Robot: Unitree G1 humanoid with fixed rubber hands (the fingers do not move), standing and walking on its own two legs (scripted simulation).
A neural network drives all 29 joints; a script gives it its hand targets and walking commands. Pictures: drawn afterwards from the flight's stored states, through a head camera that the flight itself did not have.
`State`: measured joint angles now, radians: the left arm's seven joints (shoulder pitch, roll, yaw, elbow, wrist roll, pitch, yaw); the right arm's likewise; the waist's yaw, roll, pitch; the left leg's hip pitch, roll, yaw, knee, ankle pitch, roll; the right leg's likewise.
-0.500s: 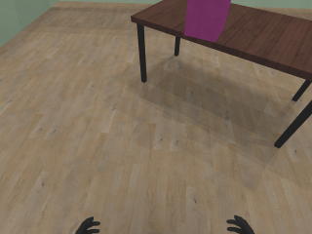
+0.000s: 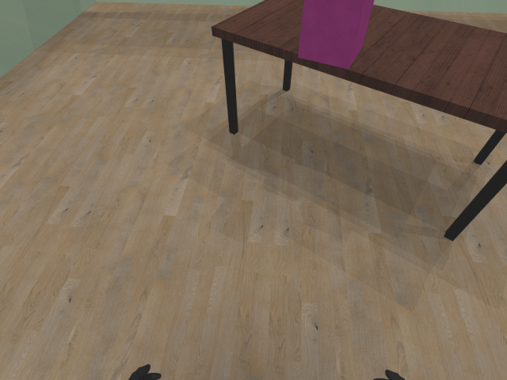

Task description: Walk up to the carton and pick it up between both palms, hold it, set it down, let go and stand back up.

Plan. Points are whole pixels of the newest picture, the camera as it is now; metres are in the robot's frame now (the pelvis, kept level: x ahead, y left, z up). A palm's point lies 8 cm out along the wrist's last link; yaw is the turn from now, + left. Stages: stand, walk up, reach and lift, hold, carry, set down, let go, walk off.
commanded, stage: stand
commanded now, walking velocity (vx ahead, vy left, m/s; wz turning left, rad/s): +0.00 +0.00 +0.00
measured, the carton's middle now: (336, 20) +1.32 -0.29 +0.01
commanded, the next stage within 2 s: walk up in 1.22 s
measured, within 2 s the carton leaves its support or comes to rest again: neither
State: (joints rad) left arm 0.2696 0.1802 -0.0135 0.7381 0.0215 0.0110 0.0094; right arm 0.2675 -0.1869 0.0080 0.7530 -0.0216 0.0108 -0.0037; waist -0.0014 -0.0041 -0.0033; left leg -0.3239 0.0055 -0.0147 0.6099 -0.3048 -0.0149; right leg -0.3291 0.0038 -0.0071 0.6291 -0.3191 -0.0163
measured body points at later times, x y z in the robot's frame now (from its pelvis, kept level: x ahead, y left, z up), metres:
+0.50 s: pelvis +0.01 +0.00 +0.01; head +0.02 +0.00 +0.45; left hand +0.08 +0.23 -0.13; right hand +0.08 -0.24 -0.14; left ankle +0.01 +0.13 -0.73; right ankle +0.01 -0.11 -0.73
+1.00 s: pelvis +0.01 +0.00 +0.01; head +0.01 +0.00 +0.46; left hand +0.02 +0.22 -0.14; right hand +0.02 -0.22 -0.15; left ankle +0.01 +0.13 -0.73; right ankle +0.01 -0.11 -0.73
